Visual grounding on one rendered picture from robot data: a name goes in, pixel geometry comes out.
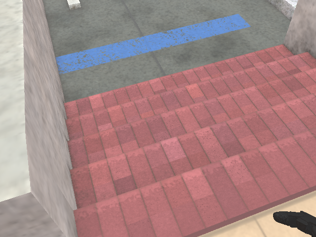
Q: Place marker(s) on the stairs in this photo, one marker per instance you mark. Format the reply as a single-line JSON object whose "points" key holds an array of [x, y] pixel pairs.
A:
{"points": [[134, 136]]}

